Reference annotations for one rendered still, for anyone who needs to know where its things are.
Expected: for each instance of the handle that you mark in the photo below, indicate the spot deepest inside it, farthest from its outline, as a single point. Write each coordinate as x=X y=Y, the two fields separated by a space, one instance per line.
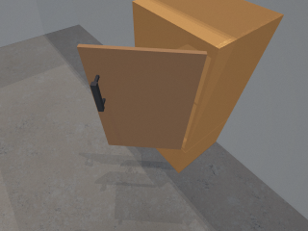
x=99 y=101

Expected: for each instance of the cupboard door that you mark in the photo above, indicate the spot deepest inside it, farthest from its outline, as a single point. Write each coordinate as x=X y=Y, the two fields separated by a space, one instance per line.
x=149 y=92

